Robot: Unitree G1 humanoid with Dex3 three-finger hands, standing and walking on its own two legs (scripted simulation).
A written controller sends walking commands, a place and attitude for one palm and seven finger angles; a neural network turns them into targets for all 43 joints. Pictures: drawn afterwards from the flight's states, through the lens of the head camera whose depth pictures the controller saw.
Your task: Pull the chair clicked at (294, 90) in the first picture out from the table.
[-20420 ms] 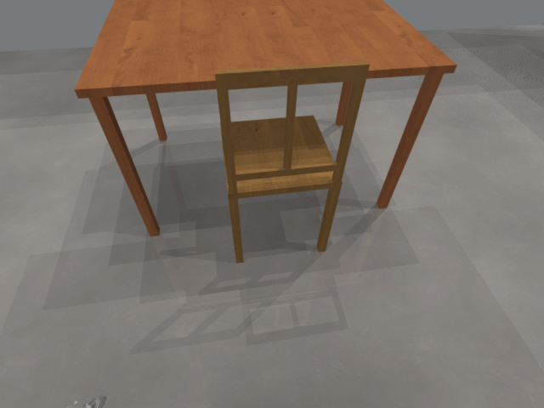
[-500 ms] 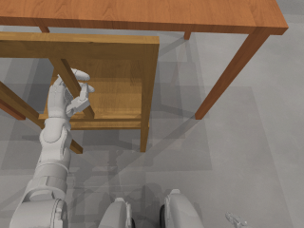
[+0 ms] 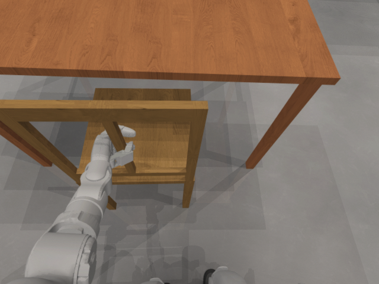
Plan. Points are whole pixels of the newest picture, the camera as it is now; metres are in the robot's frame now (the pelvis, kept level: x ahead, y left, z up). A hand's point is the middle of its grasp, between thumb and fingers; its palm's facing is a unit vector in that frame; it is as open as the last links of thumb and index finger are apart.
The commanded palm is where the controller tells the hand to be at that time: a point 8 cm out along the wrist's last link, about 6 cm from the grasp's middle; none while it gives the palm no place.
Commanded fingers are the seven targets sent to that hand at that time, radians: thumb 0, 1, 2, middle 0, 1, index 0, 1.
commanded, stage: step backward, pulling the chair out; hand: left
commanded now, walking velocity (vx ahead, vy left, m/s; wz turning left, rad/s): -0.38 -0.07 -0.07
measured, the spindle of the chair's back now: (122, 149) +0.43 +0.16 -0.08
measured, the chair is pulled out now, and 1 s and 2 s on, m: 0.02 0.16 0.37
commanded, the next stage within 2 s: none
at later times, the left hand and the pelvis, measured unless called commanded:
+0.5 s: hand (134, 173) +0.35 +0.12 -0.06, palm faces +0.00 -0.99 -0.13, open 5.1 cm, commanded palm +0.34 +0.17 -0.06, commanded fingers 0.00 0.90 0.90 -0.50 -1.45 -0.50 -1.45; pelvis -0.04 +0.00 +0.01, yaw -3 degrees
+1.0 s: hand (143, 210) +0.27 +0.09 -0.06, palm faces -0.04 -0.99 -0.14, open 5.2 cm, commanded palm +0.25 +0.15 -0.06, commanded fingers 0.00 0.90 0.90 -0.50 -1.45 -0.50 -1.45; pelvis -0.12 +0.00 +0.01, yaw -1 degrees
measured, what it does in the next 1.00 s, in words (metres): walks backwards: left foot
